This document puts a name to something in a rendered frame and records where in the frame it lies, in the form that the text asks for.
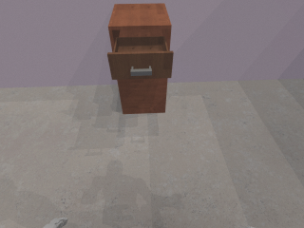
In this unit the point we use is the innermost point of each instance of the robot left hand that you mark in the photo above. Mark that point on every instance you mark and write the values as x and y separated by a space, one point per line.
57 223

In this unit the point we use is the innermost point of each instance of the cabinet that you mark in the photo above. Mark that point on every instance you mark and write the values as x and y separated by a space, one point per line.
141 96

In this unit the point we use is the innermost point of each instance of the drawer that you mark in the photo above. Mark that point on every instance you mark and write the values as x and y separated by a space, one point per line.
140 52

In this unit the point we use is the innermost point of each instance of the handle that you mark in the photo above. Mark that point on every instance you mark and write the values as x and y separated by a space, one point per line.
141 71

